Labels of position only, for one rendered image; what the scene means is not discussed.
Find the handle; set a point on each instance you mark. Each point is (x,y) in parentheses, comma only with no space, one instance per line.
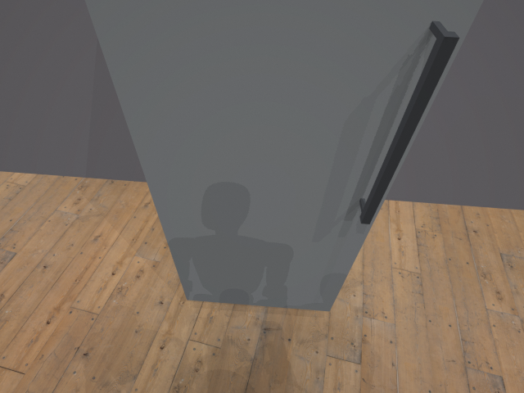
(436,63)

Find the fridge door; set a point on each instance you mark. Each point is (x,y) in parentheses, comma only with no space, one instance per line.
(259,125)

